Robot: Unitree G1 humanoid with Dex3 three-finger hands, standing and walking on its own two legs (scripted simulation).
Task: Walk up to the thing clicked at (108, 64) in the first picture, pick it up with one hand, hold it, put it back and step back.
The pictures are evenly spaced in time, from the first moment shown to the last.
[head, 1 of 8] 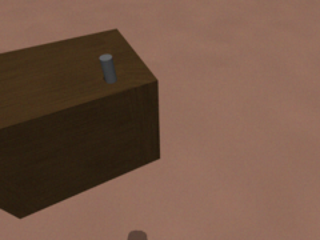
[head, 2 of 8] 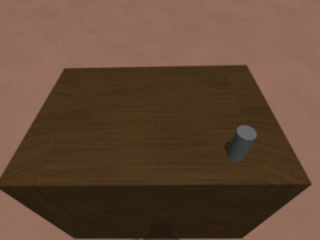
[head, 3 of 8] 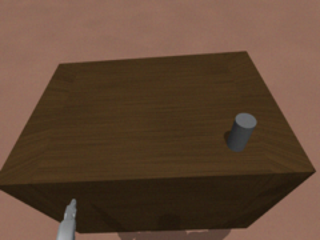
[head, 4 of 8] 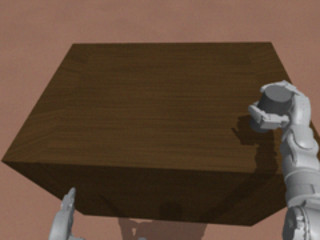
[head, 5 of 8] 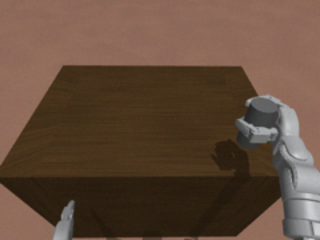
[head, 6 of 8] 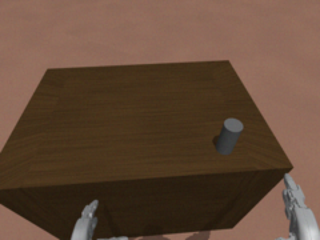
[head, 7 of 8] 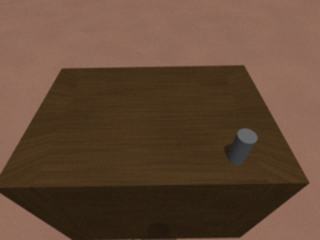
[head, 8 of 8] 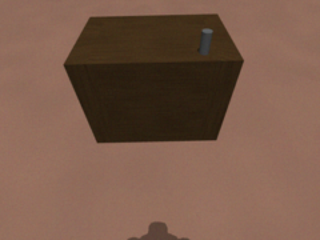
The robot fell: no
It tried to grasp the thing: yes
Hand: right
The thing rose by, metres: 0.23
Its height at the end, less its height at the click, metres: +0.00
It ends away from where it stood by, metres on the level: 0.01
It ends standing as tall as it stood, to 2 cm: yes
